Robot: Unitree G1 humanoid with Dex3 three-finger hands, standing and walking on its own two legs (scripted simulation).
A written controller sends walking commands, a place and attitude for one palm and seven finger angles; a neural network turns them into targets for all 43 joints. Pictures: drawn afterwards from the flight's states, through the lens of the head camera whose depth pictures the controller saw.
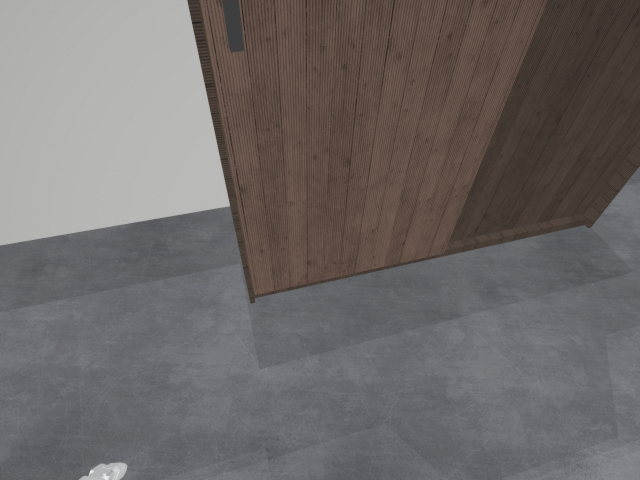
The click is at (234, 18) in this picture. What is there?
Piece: wardrobe's sliding door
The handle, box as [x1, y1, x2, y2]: [222, 0, 244, 51]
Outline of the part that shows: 222,0 230,51 244,50 238,0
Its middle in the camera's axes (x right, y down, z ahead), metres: -0.16 -0.43 +0.68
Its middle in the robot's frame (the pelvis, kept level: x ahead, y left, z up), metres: +0.82 +0.21 +0.25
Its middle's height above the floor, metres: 1.02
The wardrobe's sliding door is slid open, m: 0.00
